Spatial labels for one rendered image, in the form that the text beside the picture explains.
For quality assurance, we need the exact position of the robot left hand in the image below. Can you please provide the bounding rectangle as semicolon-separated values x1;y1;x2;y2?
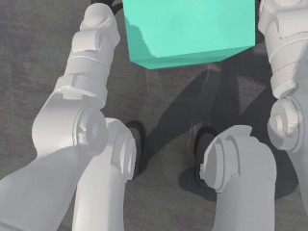
90;0;123;16

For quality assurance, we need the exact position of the right robot forearm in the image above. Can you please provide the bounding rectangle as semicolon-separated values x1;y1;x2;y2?
258;0;308;99

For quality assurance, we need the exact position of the robot right shin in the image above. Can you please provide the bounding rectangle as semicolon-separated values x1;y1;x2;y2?
199;125;277;187

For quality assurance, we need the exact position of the left robot forearm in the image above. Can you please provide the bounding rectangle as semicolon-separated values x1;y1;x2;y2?
32;3;120;136

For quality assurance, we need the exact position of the carton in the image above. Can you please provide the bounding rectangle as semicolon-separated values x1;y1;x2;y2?
122;0;255;69

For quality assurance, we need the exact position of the robot left upper arm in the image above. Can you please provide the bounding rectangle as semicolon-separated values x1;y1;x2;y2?
0;105;110;231

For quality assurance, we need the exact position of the left robot foot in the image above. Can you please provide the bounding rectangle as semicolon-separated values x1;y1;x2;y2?
125;121;144;181

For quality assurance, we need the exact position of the robot right upper arm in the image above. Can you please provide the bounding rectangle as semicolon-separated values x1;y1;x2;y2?
267;93;308;217

